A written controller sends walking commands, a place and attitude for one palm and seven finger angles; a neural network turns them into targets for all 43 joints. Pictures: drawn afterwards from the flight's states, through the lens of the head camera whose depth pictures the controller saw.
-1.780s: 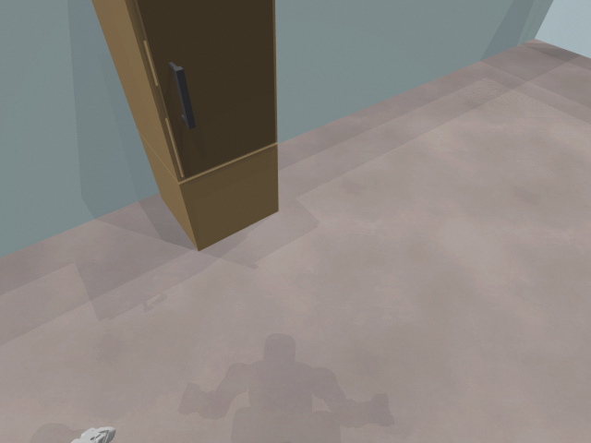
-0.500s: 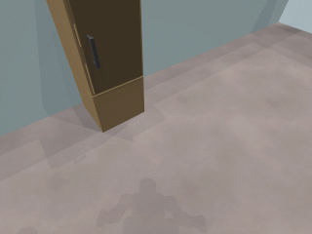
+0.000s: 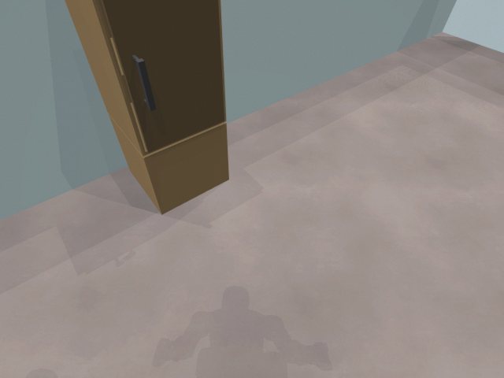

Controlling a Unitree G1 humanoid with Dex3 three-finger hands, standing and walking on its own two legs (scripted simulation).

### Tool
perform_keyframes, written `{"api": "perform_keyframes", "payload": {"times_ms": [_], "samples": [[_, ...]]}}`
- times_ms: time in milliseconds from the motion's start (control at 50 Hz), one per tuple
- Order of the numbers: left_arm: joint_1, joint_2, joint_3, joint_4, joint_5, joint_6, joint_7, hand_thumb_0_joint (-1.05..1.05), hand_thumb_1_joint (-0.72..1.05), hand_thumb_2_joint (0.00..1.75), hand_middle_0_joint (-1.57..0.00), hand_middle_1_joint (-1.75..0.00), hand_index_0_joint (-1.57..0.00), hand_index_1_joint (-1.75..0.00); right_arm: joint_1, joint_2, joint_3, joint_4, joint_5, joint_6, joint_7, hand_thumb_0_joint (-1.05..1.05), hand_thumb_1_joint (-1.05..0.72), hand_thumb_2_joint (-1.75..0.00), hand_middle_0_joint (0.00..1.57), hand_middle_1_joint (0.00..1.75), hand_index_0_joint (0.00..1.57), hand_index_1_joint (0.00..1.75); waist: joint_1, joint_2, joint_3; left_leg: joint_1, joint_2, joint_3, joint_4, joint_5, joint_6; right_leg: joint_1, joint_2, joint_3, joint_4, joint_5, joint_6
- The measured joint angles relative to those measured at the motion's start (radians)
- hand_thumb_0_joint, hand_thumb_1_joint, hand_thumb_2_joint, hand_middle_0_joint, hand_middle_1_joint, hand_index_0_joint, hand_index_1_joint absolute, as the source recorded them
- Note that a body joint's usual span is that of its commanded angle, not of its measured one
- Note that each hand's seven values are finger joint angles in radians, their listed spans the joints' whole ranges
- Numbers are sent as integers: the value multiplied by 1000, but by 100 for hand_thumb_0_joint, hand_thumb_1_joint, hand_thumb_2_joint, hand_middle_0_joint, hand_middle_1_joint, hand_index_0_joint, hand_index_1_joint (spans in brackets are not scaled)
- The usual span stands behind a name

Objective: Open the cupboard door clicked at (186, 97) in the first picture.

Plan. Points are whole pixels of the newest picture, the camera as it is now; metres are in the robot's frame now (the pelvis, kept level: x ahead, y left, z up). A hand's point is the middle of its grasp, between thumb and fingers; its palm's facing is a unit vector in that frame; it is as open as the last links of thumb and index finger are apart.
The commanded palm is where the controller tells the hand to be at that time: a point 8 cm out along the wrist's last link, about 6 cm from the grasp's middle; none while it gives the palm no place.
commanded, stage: walk to a spot facing it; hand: left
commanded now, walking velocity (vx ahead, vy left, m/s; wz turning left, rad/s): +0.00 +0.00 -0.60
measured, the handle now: (143, 83) +0.97 +0.44 -0.05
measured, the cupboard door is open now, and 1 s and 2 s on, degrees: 0 0 0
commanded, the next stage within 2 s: none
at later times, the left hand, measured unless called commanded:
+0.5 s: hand out of the picture +0.03 +0.16 -0.16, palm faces -0.14 -0.98 -0.17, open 7.4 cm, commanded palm none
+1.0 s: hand (212, 236) +0.46 +0.13 -0.16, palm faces -0.50 -0.84 -0.20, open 7.4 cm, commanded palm none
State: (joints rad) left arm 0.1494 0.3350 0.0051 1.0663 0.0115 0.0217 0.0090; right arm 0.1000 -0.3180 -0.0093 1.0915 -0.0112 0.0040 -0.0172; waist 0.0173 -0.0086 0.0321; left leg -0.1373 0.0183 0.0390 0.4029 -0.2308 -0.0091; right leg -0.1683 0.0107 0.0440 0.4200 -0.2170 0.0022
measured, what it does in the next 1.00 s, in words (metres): walks ahead, turning right: left foot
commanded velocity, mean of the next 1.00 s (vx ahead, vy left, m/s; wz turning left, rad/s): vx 0.31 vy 0.00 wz -0.59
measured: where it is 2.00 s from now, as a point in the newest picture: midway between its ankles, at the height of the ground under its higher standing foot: (313, 309)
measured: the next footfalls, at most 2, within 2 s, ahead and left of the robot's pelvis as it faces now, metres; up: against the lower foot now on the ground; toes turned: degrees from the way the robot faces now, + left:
left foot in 0.66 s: +0.28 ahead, +0.09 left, +0.00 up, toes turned -15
right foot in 1.26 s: +0.38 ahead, -0.23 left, +0.00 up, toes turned -49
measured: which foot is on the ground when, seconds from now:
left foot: down 0.00-0.20, up 0.22-0.64, down 0.66-1.00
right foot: down 0.00-0.66, up 0.68-1.00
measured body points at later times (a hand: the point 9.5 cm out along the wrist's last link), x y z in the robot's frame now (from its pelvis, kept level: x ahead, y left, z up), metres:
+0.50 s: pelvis +0.06 -0.02 +0.00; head +0.08 -0.03 +0.45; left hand +0.04 +0.21 -0.15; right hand +0.10 -0.28 -0.14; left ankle +0.15 +0.11 -0.68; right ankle -0.01 -0.11 -0.74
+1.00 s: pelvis +0.25 +0.01 +0.00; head +0.27 +0.02 +0.45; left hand +0.48 +0.18 -0.14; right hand +0.10 -0.19 -0.14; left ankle +0.24 +0.10 -0.74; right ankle +0.23 -0.16 -0.65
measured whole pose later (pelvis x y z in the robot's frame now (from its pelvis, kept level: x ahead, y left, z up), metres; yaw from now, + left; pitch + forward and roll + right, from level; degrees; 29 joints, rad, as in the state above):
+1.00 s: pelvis +0.25 +0.01 +0.00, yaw -33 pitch +0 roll -1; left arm 0.15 0.26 0.12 0.92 0.04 0.04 -0.05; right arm 0.38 -0.18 -0.05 1.03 -0.02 -0.07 -0.03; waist -0.01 -0.04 0.03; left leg -0.05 0.05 0.31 0.37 -0.31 0.04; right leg -0.67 -0.10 -0.04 1.12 -0.12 0.03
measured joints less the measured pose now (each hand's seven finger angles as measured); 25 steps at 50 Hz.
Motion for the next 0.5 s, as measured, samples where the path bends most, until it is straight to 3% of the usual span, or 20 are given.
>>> {"api": "perform_keyframes", "payload": {"times_ms": [100,160,200,260,300,340,420,500], "samples": [[42,-30,13,-46,5,31,-11,0,90,90,-20,-30,-20,-30,17,48,-10,-62,-4,15,-2,0,-90,-90,20,30,20,30,4,-13,13,-40,12,56,84,-48,0,-88,11,42,140,-62,-2],[85,-61,25,-65,10,42,-30,0,91,90,-20,-30,-20,-30,46,68,-16,-79,-7,18,8,0,-90,-90,20,30,20,30,13,-2,13,-42,36,97,135,-89,-6,-133,0,-18,286,-193,1],[119,-85,30,-79,14,33,-42,0,91,90,-20,-30,-20,-30,74,71,-20,-83,-10,21,13,0,-90,-90,20,30,20,30,17,21,6,-55,65,108,199,-133,-16,-108,-3,-61,259,-205,-2],[167,-117,30,-91,15,-9,-31,0,90,90,-20,-30,-20,-30,105,73,-28,-74,-8,40,18,0,-90,-90,20,30,20,30,25,47,-1,-181,75,43,491,-287,-21,-106,26,-82,252,-141,-53],[207,-141,27,-87,11,-26,-21,0,90,90,-20,-30,-20,-30,109,77,-33,-67,-10,43,24,1,-90,-90,20,30,20,30,34,47,-1,-263,59,8,638,-234,-23,-75,40,-69,199,-133,-66],[245,-160,23,-72,10,-34,-19,0,90,90,-20,-30,-20,-30,106,82,-39,-75,-12,34,29,1,-90,-90,20,30,20,30,33,41,-2,-325,58,2,685,-155,-33,-37,46,-47,120,-99,-64],[299,-186,21,-41,10,-44,-22,0,90,90,-20,-30,-20,-30,90,95,-50,-110,-12,15,33,1,-90,-90,20,30,20,30,24,23,-4,-404,69,2,649,-44,-51,18,48,1,-1,-49,-61],[322,-193,27,-25,13,-52,-20,0,90,90,-20,-30,-21,-30,67,104,-57,-130,-10,7,33,1,-90,-90,20,30,20,30,32,15,-3,-431,77,-9,571,-5,-60,57,51,46,-57,-43,-49]]}}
